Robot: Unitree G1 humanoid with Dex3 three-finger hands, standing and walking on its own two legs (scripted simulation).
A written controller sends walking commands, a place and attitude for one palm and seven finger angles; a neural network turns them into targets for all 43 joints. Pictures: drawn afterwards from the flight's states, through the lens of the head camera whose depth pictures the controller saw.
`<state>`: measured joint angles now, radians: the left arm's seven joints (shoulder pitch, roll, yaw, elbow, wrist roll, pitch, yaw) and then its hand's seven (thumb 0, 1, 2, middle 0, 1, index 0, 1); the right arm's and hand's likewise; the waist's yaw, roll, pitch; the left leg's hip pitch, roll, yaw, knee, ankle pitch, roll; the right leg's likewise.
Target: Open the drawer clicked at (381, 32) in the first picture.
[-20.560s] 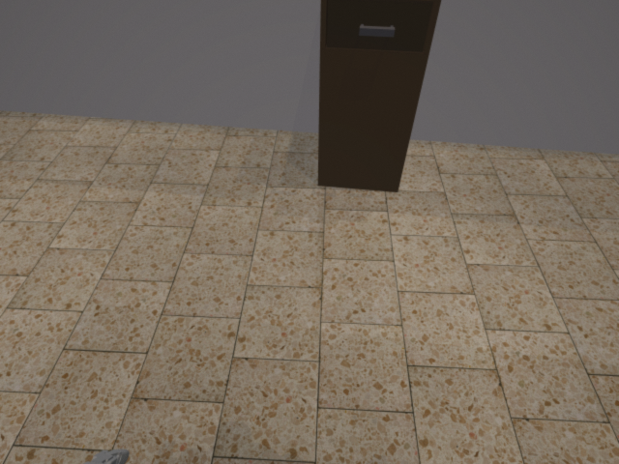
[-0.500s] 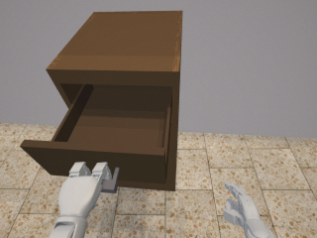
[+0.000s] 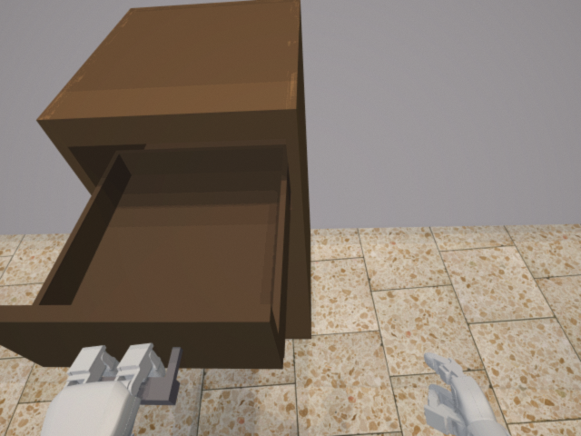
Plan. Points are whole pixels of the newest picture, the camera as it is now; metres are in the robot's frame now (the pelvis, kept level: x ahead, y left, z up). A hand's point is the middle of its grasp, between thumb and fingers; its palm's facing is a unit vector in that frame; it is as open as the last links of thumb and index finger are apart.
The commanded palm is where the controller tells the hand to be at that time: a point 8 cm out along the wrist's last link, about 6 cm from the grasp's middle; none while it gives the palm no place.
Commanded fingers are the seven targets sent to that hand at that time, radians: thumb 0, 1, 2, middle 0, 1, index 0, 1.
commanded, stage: pull the drawer open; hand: left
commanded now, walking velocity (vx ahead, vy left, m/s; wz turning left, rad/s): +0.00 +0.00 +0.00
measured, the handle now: (130, 372) +0.19 +0.22 +0.04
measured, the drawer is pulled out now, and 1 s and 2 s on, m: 0.30 0.30 0.29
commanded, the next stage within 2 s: open the thumb to release the handle in 0.08 s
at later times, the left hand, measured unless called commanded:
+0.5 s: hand (124, 418) +0.14 +0.21 +0.03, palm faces +0.02 -0.11 -0.99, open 8.3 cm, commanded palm +0.11 +0.22 +0.08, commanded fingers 0.00 -0.29 0.39 -0.31 -1.22 -0.31 -1.22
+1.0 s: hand (124, 419) +0.14 +0.21 +0.03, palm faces +0.04 -0.10 -0.99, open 13.6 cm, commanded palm +0.12 +0.22 +0.08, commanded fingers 0.00 -0.50 0.30 -0.30 -1.20 -0.30 -1.20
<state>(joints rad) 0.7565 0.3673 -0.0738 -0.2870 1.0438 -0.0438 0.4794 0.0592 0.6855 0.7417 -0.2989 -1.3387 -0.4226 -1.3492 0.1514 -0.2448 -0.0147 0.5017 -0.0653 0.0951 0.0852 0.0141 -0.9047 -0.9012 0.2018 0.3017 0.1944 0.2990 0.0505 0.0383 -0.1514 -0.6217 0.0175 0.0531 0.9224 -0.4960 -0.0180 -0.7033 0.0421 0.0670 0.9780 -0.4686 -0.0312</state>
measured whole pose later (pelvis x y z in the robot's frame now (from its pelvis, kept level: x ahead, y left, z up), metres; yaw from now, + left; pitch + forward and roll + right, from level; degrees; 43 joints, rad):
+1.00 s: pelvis -0.01 +0.00 +0.01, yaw +2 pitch +10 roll +2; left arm 0.59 0.35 -0.11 -0.18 1.07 -0.05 0.50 0.00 -0.48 0.30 -0.36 -1.24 -0.34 -1.23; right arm 0.13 -0.23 -0.02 0.55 -0.05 0.08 0.04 0.01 -0.90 -0.90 0.20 0.30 0.19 0.30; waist 0.08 0.05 -0.13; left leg -0.61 0.00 0.01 0.89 -0.45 -0.02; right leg -0.66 0.03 0.03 0.93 -0.44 -0.03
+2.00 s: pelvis +0.00 +0.02 +0.04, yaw +2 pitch +2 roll +0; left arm 0.60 0.45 -0.07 -0.52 0.93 0.04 0.19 0.00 -0.49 0.30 -0.39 -1.23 -0.41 -1.23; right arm 0.14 -0.24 0.01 0.52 -0.01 0.08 0.05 0.01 -0.90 -0.90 0.20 0.30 0.20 0.30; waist 0.12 0.11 -0.07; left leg -0.30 0.00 0.00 0.63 -0.36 0.00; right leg -0.33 0.02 0.02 0.63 -0.33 -0.01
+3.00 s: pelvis +0.00 +0.02 +0.05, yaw +3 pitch +0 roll -1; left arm 0.60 0.56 0.10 -0.62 0.80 0.04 0.03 0.00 -0.49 0.30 -0.32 -1.20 -0.32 -1.20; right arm 0.15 -0.27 0.03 0.50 0.02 0.09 0.02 0.01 -0.90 -0.90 0.20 0.30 0.19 0.30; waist 0.11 0.11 -0.04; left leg -0.21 0.00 -0.01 0.52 -0.31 0.01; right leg -0.22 0.02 0.01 0.49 -0.26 0.00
